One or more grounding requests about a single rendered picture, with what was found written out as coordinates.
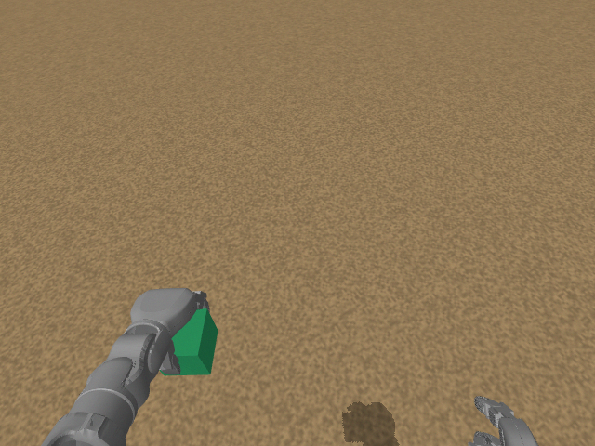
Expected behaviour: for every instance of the left robot hand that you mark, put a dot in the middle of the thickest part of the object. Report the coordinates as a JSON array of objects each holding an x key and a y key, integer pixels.
[{"x": 172, "y": 307}]

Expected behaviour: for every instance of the right robot hand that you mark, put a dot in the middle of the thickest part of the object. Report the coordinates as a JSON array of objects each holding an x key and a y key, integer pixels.
[{"x": 512, "y": 431}]

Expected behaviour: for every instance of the cube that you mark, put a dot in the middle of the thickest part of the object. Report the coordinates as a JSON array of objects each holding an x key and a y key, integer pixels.
[{"x": 195, "y": 344}]

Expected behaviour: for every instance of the left robot arm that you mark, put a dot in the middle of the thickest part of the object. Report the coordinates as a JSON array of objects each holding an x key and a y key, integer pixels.
[{"x": 108, "y": 405}]

